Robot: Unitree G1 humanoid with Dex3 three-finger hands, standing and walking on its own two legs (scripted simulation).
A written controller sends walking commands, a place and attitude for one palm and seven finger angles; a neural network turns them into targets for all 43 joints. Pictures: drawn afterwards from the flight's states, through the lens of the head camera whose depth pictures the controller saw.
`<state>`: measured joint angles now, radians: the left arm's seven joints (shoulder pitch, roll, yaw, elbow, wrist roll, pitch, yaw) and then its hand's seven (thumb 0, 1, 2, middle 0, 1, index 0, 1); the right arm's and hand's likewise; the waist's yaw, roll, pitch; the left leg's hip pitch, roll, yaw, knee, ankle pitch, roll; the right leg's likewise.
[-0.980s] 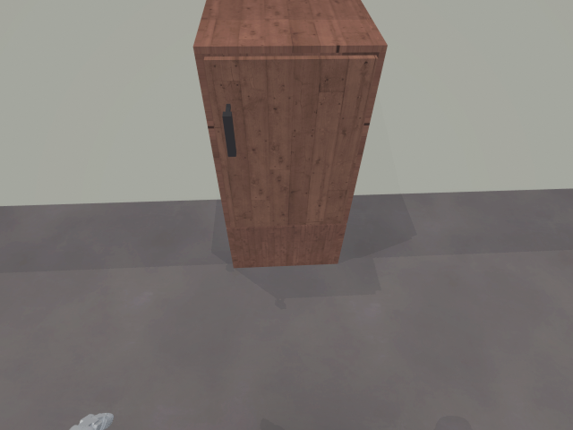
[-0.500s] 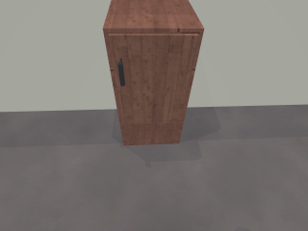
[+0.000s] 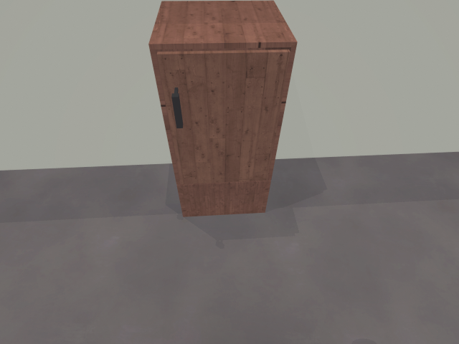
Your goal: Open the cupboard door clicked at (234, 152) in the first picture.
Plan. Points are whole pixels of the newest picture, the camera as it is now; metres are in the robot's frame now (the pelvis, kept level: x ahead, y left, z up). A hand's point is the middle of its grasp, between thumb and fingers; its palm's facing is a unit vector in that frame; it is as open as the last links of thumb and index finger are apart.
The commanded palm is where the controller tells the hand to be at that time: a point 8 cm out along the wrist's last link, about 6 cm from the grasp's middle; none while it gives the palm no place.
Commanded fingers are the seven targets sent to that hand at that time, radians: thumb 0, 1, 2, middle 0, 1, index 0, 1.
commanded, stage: look at it before walking up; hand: left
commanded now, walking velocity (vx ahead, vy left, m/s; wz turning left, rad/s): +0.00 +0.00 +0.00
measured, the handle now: (178, 107) +0.82 +0.22 -0.06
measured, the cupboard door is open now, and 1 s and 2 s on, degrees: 0 0 0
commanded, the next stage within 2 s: turn to face it in 0.46 s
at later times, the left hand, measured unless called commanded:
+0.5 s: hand out of the picture +0.07 +0.25 -0.16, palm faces -0.02 -0.94 -0.33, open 7.4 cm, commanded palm none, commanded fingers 0.00 0.90 0.90 -0.20 -0.30 -0.20 -0.30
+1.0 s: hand out of the picture +0.03 +0.21 -0.19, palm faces +0.05 -0.98 -0.20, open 7.4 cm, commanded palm none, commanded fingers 0.00 0.90 0.90 -0.20 -0.30 -0.20 -0.30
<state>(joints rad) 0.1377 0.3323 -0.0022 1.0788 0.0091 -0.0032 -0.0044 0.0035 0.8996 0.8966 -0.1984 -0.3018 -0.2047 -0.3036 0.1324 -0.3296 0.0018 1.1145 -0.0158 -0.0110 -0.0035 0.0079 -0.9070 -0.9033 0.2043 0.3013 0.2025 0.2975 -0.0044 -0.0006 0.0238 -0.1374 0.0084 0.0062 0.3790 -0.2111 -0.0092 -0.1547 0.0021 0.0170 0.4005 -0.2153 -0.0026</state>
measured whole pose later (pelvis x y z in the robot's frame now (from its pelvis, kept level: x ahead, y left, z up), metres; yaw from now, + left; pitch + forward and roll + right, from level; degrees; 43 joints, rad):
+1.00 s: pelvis +0.05 +0.01 -0.02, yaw +1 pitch -1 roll +0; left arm 0.32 0.23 0.02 1.10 0.02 0.01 -0.01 0.00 0.90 0.90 -0.20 -0.30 -0.20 -0.30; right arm 0.29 -0.21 0.00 1.11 -0.03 -0.01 0.00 0.01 -0.91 -0.90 0.20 0.30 0.20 0.30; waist 0.00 -0.02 -0.01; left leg -0.18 0.00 -0.01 0.59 -0.40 0.00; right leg -0.17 -0.01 -0.01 0.57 -0.39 -0.01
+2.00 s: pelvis +0.29 -0.05 -0.02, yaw +5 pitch -1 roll +1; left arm 0.28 0.17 0.04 1.04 0.03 0.02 0.03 0.00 0.90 0.90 -0.19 -0.30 -0.20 -0.30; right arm 0.12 -0.16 -0.06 1.03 -0.01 0.04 -0.03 0.00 -0.92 -0.90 0.20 0.30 0.20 0.30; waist 0.03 0.01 0.08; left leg -0.31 0.05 0.11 0.68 -0.38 0.00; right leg -0.29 -0.05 -0.08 0.62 -0.32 -0.01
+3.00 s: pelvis +0.23 -0.03 -0.01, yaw +7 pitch -2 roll +1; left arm 0.36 0.12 0.00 1.06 0.02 0.00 0.02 0.00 0.90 0.90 -0.20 -0.30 -0.20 -0.30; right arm 0.33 -0.16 -0.01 1.05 -0.02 -0.01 -0.02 0.01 -0.91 -0.90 0.20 0.30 0.20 0.30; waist 0.00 0.01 0.01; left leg -0.22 -0.03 0.07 0.49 -0.25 0.04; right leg -0.31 -0.02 0.05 0.50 -0.17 0.02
